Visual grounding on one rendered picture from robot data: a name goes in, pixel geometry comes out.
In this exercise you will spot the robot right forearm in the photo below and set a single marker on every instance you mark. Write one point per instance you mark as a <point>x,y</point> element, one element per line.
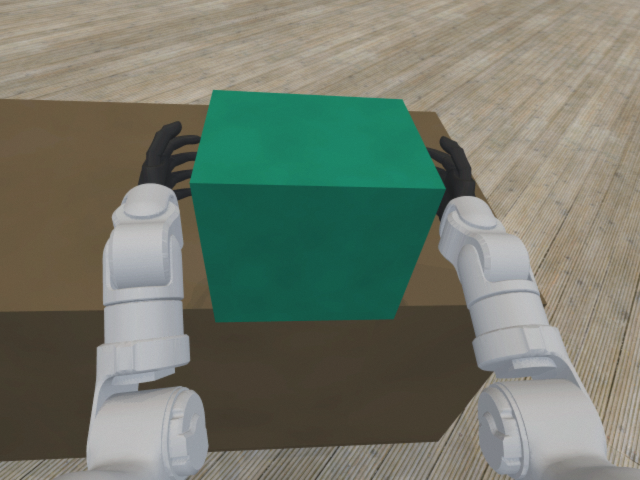
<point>513,335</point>

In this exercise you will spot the robot left hand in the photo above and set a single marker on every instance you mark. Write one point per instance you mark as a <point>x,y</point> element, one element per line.
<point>159,162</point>

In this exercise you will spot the right robot upper arm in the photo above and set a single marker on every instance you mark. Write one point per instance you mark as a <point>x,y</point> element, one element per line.
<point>544,429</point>

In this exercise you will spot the pedestal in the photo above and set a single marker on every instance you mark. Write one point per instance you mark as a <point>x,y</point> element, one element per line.
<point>65,167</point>

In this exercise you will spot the carton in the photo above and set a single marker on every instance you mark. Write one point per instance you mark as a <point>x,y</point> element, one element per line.
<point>310,207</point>

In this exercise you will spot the left robot upper arm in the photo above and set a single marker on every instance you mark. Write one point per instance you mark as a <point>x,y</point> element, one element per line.
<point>156,434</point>

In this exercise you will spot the robot right hand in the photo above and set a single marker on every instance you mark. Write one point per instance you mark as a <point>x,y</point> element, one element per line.
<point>457,177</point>

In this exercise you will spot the robot left forearm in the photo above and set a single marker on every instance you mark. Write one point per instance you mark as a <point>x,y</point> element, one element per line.
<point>142,288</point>

